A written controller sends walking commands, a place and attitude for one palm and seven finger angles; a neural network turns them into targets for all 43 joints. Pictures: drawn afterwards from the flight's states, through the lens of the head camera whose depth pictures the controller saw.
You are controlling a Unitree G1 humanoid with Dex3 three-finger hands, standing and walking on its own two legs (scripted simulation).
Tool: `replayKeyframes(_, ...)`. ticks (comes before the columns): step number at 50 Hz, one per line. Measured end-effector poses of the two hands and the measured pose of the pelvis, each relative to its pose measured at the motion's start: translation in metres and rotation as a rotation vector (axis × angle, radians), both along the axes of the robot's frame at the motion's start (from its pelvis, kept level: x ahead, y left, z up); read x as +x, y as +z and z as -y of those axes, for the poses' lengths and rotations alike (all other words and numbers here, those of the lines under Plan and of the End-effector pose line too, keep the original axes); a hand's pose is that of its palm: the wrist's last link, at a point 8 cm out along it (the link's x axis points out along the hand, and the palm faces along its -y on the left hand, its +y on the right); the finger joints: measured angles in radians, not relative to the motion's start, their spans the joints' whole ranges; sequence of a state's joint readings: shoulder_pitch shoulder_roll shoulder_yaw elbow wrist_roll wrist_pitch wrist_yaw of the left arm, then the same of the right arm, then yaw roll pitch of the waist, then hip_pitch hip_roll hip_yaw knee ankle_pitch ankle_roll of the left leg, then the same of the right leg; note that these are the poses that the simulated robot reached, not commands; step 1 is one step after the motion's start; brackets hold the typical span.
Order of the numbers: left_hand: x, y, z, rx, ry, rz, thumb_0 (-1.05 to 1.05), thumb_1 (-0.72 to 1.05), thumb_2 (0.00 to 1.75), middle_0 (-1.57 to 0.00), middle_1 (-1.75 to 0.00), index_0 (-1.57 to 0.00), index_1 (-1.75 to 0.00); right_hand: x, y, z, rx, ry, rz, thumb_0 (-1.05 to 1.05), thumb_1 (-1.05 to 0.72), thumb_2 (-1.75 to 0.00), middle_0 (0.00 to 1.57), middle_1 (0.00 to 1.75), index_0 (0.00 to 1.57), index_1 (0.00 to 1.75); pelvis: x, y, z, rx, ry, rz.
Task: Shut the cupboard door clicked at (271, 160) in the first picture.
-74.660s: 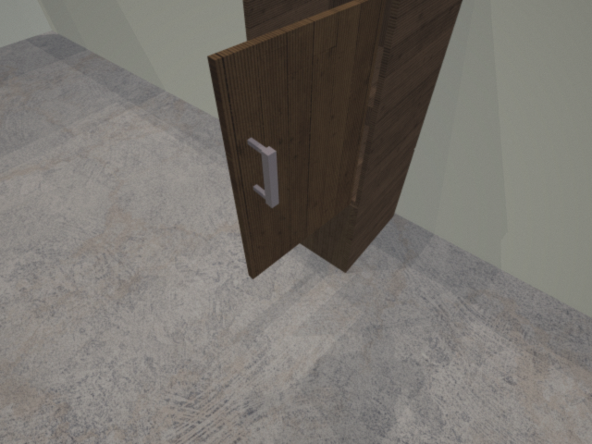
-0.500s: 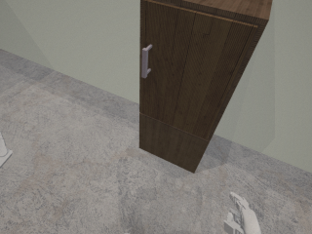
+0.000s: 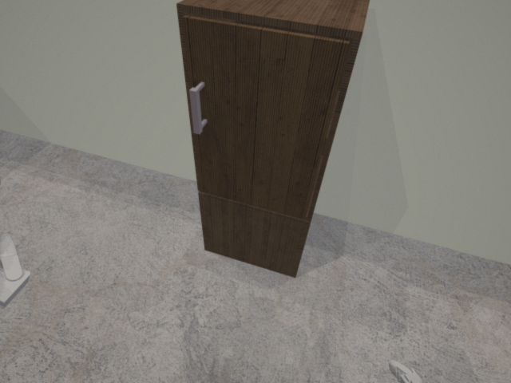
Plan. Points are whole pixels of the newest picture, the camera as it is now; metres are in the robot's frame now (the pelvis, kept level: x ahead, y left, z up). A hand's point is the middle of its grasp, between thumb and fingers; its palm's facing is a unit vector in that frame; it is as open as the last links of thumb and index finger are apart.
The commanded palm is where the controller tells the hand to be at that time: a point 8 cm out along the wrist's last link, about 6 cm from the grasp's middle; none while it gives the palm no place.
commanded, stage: stop stepping back and stand still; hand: left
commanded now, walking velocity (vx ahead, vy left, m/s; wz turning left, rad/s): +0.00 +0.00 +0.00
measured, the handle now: (199, 108) +0.81 +0.16 +0.03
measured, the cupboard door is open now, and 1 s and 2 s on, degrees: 0 0 0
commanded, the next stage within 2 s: let the arm hang, fingers relaxed in 0.16 s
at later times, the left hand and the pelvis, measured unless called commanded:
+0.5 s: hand out of the picture +0.11 +0.19 -0.15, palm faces -0.03 -0.97 -0.23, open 7.4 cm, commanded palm none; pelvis +0.00 +0.00 -0.01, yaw +0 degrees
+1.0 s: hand out of the picture -0.08 +0.18 -0.17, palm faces +0.04 -0.98 -0.22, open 7.4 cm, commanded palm none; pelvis +0.01 +0.01 +0.00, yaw -1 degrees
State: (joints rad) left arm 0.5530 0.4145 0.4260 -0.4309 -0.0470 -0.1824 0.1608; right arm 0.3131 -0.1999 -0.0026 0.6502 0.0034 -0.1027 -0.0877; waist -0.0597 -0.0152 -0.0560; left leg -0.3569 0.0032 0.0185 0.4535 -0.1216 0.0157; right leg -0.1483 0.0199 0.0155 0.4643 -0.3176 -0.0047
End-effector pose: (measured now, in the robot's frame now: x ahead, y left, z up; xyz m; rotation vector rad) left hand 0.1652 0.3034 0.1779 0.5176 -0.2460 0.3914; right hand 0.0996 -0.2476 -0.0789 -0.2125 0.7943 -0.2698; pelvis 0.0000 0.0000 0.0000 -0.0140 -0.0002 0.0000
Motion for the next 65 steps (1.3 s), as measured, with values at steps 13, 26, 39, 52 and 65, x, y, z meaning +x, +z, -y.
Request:
replayKeyframes(13,-0.010,-0.006,-0.002,-0.050,0.066,0.044,0.01,0.89,0.90,-0.21,-0.30,-0.21,-0.30,0.044,-0.001,-0.006,0.011,0.072,0.057,0.02,-0.90,-0.90,0.21,0.30,0.20,0.30,0.009,-0.004,0.003,-0.015,-0.002,0.034)
replayKeyframes(26,-0.080,-0.312,0.075,-0.515,0.020,-1.294,0.01,0.91,0.90,-0.20,-0.30,-0.19,-0.30,0.016,-0.036,0.005,0.020,0.108,-0.221,0.01,-0.90,-0.90,0.21,0.30,0.20,0.30,0.003,-0.013,-0.002,0.003,0.002,0.016)
replayKeyframes(39,-0.250,-0.321,0.068,-0.644,0.313,-1.750,0.00,0.95,0.90,-0.20,-0.30,-0.20,-0.30,-0.107,-0.056,-0.014,0.092,-0.023,-0.638,0.01,-0.90,-0.90,0.20,0.30,0.20,0.30,0.006,0.000,-0.005,-0.006,0.003,0.016)
replayKeyframes(52,-0.232,-0.317,0.076,-0.616,0.299,-1.679,0.00,0.91,0.90,-0.20,-0.30,-0.20,-0.30,-0.110,-0.071,-0.035,0.185,-0.042,-0.600,0.01,-0.90,-0.90,0.21,0.30,0.20,0.30,0.007,0.000,-0.004,0.008,-0.013,0.032)
replayKeyframes(65,-0.178,-0.328,0.110,-0.654,0.175,-1.573,0.00,0.91,0.90,-0.20,-0.30,-0.20,-0.30,-0.110,-0.068,-0.032,0.183,-0.058,-0.589,0.01,-0.91,-0.90,0.20,0.30,0.20,0.30,0.011,0.000,0.003,0.013,-0.015,0.029)
